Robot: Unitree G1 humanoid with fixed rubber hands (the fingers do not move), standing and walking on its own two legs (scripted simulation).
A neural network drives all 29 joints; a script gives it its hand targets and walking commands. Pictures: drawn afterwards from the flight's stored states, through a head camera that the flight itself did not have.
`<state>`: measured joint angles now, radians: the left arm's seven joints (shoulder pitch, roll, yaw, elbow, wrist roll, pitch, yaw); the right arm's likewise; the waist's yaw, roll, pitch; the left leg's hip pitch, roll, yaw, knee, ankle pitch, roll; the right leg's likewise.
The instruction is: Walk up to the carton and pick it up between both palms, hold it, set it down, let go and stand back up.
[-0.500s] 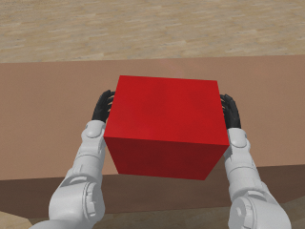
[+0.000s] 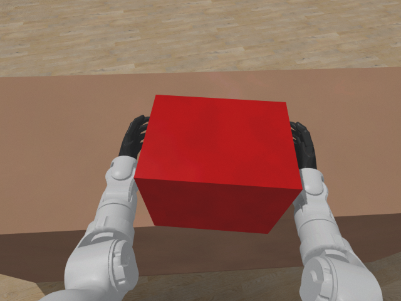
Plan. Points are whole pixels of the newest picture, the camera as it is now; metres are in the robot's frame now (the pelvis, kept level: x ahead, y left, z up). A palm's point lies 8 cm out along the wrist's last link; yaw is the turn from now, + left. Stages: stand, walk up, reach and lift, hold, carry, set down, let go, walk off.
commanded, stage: set down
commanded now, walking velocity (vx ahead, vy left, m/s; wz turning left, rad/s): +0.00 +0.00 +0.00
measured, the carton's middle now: (215, 168) +0.37 -0.01 +0.01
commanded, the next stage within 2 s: none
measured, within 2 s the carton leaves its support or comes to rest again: neither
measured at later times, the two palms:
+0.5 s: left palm (123, 157) +0.40 +0.20 +0.01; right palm (317, 162) +0.38 -0.23 +0.03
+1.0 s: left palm (109, 128) +0.41 +0.20 +0.10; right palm (342, 141) +0.38 -0.25 +0.10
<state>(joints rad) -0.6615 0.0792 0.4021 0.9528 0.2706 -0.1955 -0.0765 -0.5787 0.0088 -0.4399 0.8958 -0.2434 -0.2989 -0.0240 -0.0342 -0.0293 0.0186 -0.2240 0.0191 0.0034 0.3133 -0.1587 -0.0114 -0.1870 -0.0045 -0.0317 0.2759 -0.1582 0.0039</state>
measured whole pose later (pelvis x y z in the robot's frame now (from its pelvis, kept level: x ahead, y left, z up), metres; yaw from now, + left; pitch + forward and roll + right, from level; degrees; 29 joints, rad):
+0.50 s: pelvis -0.01 +0.00 -0.02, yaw -2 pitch +16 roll -2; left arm -0.79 0.27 -0.01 1.33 -0.23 -0.36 0.02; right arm -0.76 -0.28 0.15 1.28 0.42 -0.37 -0.07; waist -0.02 0.01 -0.19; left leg -0.64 0.05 0.00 0.62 -0.27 -0.02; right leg -0.59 0.03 -0.02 0.54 -0.23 0.00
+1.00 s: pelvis -0.04 +0.00 -0.02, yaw -2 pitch +12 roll -1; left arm -0.93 0.41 -0.12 1.16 -0.37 -0.03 -0.03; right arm -0.84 -0.37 0.13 1.05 0.45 -0.03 -0.05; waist -0.03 -0.01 -0.16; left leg -0.53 0.04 0.00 0.50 -0.18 -0.02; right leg -0.51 0.02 -0.01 0.46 -0.17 -0.01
